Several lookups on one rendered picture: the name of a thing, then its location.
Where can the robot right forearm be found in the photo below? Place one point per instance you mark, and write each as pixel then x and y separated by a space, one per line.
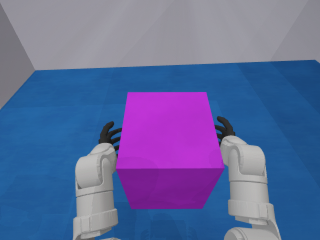
pixel 249 197

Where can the robot right upper arm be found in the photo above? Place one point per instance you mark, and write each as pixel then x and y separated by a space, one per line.
pixel 242 233

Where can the carton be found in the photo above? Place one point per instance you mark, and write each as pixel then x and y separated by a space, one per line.
pixel 169 155

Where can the robot right hand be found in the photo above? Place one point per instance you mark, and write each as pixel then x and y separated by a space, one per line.
pixel 227 130

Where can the robot left hand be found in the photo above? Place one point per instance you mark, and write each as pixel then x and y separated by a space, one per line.
pixel 105 135

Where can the robot left forearm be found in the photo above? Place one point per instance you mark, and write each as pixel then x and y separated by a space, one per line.
pixel 95 209

